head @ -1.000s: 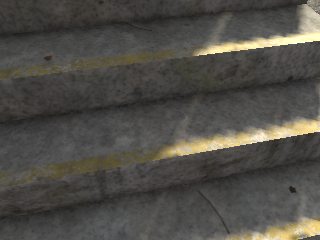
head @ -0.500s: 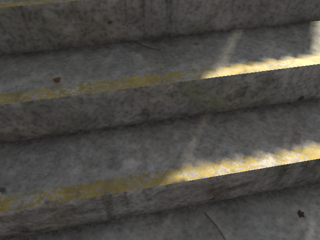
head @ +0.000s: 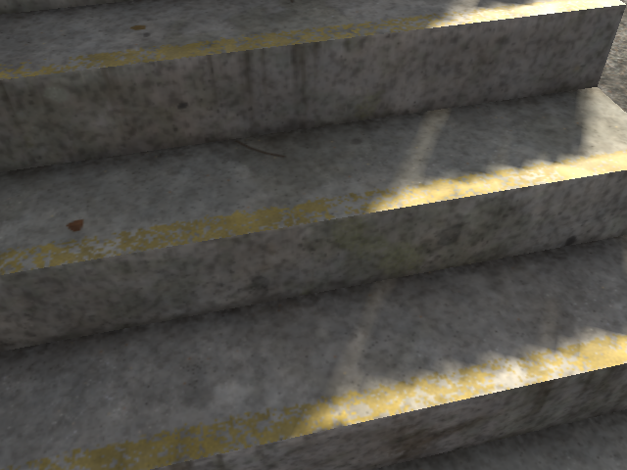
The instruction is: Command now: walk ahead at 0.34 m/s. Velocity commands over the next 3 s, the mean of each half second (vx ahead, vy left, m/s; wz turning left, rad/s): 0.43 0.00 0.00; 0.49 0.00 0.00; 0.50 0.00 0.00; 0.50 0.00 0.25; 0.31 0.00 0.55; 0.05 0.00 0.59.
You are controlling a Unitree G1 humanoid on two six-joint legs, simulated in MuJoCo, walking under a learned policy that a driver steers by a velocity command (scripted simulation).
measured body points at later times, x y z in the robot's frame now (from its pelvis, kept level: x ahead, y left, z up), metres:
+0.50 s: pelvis +0.23 +0.04 +0.09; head +0.22 +0.05 +0.54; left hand +0.26 +0.27 -0.05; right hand +0.38 -0.17 -0.02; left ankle +0.28 +0.13 -0.55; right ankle +0.09 -0.10 -0.47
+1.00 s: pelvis +0.54 +0.01 +0.29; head +0.54 +0.03 +0.74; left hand +0.68 +0.22 +0.16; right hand +0.56 -0.22 +0.16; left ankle +0.39 +0.13 -0.22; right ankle +0.62 -0.06 -0.36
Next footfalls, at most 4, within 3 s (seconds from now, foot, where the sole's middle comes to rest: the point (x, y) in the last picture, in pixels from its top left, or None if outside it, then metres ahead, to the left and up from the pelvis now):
0.38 left None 0.32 0.14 -0.58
0.88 right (362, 341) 0.66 -0.06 -0.40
1.36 left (233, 191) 0.86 0.16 -0.21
1.86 right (352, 10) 1.20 -0.07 -0.03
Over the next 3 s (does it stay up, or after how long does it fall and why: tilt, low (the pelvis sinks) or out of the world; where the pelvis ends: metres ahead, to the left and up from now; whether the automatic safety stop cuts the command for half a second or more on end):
stays up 1.41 0.07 0.91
